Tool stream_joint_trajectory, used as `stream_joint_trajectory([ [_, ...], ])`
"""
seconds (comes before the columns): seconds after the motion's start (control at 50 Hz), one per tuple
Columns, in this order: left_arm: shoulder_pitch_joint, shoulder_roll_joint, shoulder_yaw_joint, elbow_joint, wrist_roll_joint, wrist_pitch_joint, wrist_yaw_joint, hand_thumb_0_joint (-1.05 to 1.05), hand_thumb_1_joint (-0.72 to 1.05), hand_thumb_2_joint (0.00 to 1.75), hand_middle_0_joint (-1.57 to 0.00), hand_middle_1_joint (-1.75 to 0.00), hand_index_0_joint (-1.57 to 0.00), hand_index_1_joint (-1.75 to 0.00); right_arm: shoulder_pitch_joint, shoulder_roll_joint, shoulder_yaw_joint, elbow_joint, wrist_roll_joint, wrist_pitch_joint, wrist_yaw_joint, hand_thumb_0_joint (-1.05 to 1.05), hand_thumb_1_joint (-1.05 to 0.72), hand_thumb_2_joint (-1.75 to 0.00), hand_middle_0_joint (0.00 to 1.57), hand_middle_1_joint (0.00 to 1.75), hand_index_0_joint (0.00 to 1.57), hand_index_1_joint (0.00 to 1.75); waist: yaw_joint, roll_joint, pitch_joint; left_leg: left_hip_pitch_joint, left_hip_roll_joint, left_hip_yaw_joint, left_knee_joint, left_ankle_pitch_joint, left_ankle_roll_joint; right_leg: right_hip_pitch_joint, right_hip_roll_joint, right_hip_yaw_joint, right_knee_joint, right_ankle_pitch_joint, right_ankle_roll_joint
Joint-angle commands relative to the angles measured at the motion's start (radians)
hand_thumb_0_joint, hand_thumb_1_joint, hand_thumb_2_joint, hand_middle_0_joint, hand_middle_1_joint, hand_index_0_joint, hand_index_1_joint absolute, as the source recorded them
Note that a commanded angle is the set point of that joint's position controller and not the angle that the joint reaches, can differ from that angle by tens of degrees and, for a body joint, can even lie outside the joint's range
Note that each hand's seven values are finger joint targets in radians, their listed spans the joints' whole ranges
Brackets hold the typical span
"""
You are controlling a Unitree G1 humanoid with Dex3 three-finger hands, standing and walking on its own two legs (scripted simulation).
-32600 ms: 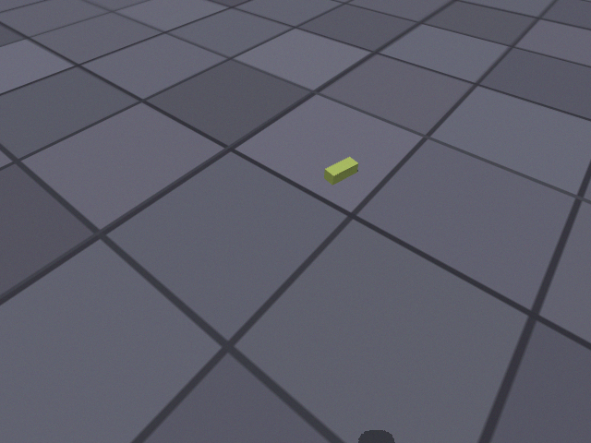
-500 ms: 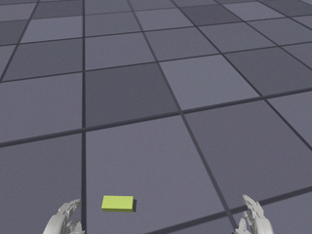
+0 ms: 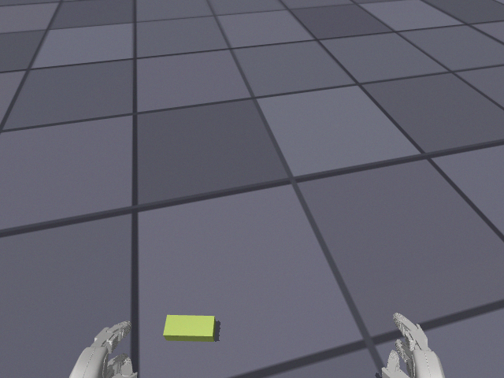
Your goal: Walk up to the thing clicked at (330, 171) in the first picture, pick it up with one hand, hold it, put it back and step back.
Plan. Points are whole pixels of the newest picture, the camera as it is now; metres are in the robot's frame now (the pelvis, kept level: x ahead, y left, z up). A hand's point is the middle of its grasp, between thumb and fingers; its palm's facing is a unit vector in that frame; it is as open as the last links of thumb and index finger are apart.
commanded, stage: stand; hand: left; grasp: from above
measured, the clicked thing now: (190, 328) +0.44 +0.22 -0.68
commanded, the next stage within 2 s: none
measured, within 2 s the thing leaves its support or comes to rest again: neither
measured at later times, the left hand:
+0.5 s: hand out of the picture +0.04 +0.25 -0.11, palm faces +0.05 -0.94 -0.34, open 7.4 cm
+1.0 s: hand out of the picture +0.02 +0.25 -0.10, palm faces +0.04 -0.94 -0.35, open 7.4 cm
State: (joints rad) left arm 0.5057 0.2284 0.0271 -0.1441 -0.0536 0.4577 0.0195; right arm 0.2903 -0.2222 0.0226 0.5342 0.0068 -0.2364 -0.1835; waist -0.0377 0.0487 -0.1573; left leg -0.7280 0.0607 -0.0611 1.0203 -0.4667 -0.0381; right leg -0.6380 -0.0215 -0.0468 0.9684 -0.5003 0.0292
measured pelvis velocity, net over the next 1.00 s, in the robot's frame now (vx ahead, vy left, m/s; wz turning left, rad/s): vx -0.01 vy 0.00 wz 0.03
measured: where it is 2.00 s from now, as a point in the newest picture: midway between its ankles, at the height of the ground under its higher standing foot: outside the picture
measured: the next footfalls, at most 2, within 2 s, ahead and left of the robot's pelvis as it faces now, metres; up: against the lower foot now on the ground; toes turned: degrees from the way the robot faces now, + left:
none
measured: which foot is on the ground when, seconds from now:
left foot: down 0.00-1.00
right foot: down 0.00-1.00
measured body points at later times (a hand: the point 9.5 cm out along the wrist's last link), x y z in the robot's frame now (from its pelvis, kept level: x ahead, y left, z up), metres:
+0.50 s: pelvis +0.00 +0.01 +0.05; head +0.01 +0.01 +0.50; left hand +0.04 +0.30 -0.09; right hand +0.08 -0.27 -0.08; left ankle +0.02 +0.14 -0.68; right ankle -0.01 -0.14 -0.68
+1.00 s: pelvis -0.01 +0.00 +0.07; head -0.01 +0.00 +0.52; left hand +0.02 +0.30 -0.07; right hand +0.06 -0.28 -0.08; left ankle +0.02 +0.14 -0.68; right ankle -0.01 -0.14 -0.68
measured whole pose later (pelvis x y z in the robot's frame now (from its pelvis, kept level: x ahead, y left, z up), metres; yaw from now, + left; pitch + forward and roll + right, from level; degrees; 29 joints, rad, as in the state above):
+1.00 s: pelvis -0.01 +0.00 +0.07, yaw +2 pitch -4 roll -1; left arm 0.18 0.31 0.03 1.15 0.04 0.00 0.02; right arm 0.15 -0.31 -0.03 1.11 -0.02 0.01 -0.01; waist 0.01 0.02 0.07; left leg -0.17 0.02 -0.04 0.42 -0.18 -0.02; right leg -0.09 -0.05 -0.05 0.39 -0.22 0.04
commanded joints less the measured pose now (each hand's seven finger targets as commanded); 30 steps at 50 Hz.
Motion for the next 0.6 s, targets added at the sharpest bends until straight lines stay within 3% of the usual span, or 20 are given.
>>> stream_joint_trajectory([
  [0.0, -0.323, 0.196, 0.066, 0.151, 0.123, -0.264, 0.049, 0.0, 0.9, 0.9, -0.2, -0.3, -0.2, -0.3, -0.112, -0.234, -0.084, 0.096, -0.114, 0.054, 0.042, 0.0, -0.9, -0.9, 0.2, 0.3, 0.2, 0.3, 0.069, -0.078, 0.145, 0.13, -0.024, -0.005, -0.229, 0.353, 0.09, 0.22, -0.041, 0.023, -0.203, 0.176, -0.053],
  [0.02, -0.215, 0.218, 0.088, 0.331, 0.123, -0.329, 0.042, 0.0, 0.9, 0.9, -0.2, -0.3, -0.2, -0.3, -0.132, -0.249, -0.105, 0.11, -0.118, 0.094, 0.076, 0.0, -0.9, -0.9, 0.2, 0.3, 0.2, 0.3, 0.076, -0.129, 0.069, 0.197, -0.03, 0.03, -0.22, 0.335, 0.108, 0.235, -0.06, 0.103, -0.246, 0.178, -0.085],
  [0.04, -0.2, 0.226, 0.078, 0.379, 0.126, -0.36, 0.037, 0.0, 0.9, 0.9, -0.2, -0.3, -0.2, -0.3, -0.143, -0.246, -0.107, 0.078, -0.12, 0.116, 0.094, 0.0, -0.9, -0.9, 0.2, 0.3, 0.2, 0.3, 0.062, -0.147, 0.075, 0.201, -0.043, 0.018, -0.216, 0.321, 0.104, 0.196, -0.057, 0.137, -0.277, 0.178, -0.114],
  [0.08, -0.242, 0.227, 0.064, 0.462, 0.127, -0.4, 0.028, 0.0, 0.9, 0.9, -0.2, -0.3, -0.2, -0.3, -0.119, -0.227, -0.102, 0.127, -0.087, 0.129, 0.134, 0.0, -0.9, -0.9, 0.2, 0.3, 0.2, 0.3, 0.052, -0.078, -0.003, 0.306, -0.045, 0.024, -0.228, 0.331, 0.102, 0.273, -0.086, 0.149, -0.254, 0.286, -0.099],
  [0.12, -0.277, 0.22, 0.068, 0.549, 0.112, -0.403, 0.024, 0.0, 0.9, 0.9, -0.2, -0.3, -0.2, -0.3, -0.124, -0.217, -0.102, 0.162, -0.057, 0.141, 0.161, 0.0, -0.9, -0.9, 0.2, 0.3, 0.2, 0.3, 0.063, -0.089, 0.035, 0.333, -0.049, 0.022, -0.267, 0.292, 0.093, 0.248, -0.08, 0.119, -0.285, 0.241, -0.081],
  [0.16, -0.291, 0.21, 0.068, 0.633, 0.103, -0.416, 0.026, 0.0, 0.9, 0.9, -0.2, -0.3, -0.2, -0.3, -0.138, -0.221, -0.11, 0.197, -0.054, 0.15, 0.171, 0.0, -0.9, -0.9, 0.2, 0.3, 0.2, 0.3, 0.075, -0.056, 0.041, 0.369, -0.021, -0.017, -0.315, 0.325, 0.101, 0.263, -0.064, 0.086, -0.28, 0.25, -0.058],
  [0.22, -0.318, 0.205, 0.069, 0.747, 0.102, -0.438, 0.027, 0.0, 0.9, 0.9, -0.2, -0.3, -0.2, -0.3, -0.146, -0.229, -0.112, 0.242, -0.061, 0.169, 0.17, 0.0, -0.9, -0.9, 0.2, 0.3, 0.2, 0.3, 0.072, -0.028, 0.076, 0.375, -0.002, -0.047, -0.389, 0.292, 0.104, 0.297, -0.054, 0.067, -0.307, 0.238, -0.044],
  [0.28, -0.31, 0.205, 0.07, 0.847, 0.099, -0.453, 0.026, 0.0, 0.9, 0.9, -0.2, -0.3, -0.2, -0.3, -0.144, -0.233, -0.112, 0.288, -0.055, 0.178, 0.163, 0.0, -0.9, -0.9, 0.2, 0.3, 0.2, 0.3, 0.069, -0.001, 0.074, 0.42, 0.011, -0.058, -0.427, 0.382, 0.1, 0.35, -0.055, 0.055, -0.339, 0.313, -0.042],
  [0.38, -0.313, 0.225, 0.067, 0.978, 0.094, -0.464, 0.028, 0.0, 0.9, 0.9, -0.2, -0.3, -0.2, -0.3, -0.144, -0.241, -0.107, 0.356, -0.048, 0.199, 0.153, 0.0, -0.9, -0.9, 0.2, 0.3, 0.2, 0.3, 0.058, -0.029, 0.118, 0.461, 0.01, -0.048, -0.486, 0.347, 0.089, 0.403, -0.073, 0.069, -0.45, 0.334, -0.046],
  [0.42, -0.311, 0.233, 0.064, 1.023, 0.092, -0.467, 0.029, 0.0, 0.9, 0.9, -0.2, -0.3, -0.2, -0.3, -0.146, -0.237, -0.104, 0.382, -0.044, 0.204, 0.151, 0.0, -0.9, -0.9, 0.2, 0.3, 0.2, 0.3, 0.057, -0.039, 0.125, 0.49, 0.011, -0.043, -0.501, 0.385, 0.082, 0.43, -0.085, 0.074, -0.485, 0.361, -0.047],
  [0.5, -0.329, 0.243, 0.057, 1.088, 0.089, -0.465, 0.028, 0.0, 0.9, 0.9, -0.2, -0.3, -0.2, -0.3, -0.144, -0.243, -0.1, 0.427, -0.038, 0.214, 0.15, 0.0, -0.9, -0.9, 0.2, 0.3, 0.2, 0.3, 0.045, -0.029, 0.174, 0.506, 0.019, -0.052, -0.587, 0.286, 0.075, 0.444, -0.086, 0.076, -0.565, 0.28, -0.041],
  [0.58, -0.306, 0.237, 0.049, 1.149, 0.089, -0.463, 0.022, 0.0, 0.9, 0.9, -0.2, -0.3, -0.2, -0.3, -0.165, -0.255, -0.098, 0.459, -0.035, 0.218, 0.151, 0.0, -0.9, -0.9, 0.2, 0.3, 0.2, 0.3, 0.059, -0.009, 0.211, 0.499, 0.032, -0.078, -0.664, 0.191, 0.069, 0.475, -0.078, 0.056, -0.599, 0.248, -0.034],
])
